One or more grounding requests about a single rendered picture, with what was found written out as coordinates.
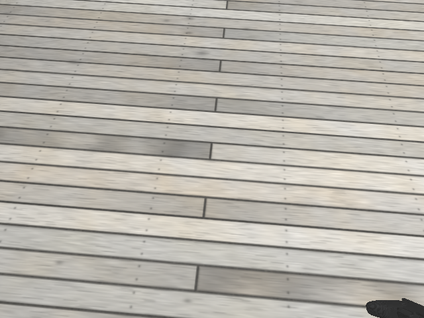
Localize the robot right hand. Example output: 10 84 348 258
366 298 424 318

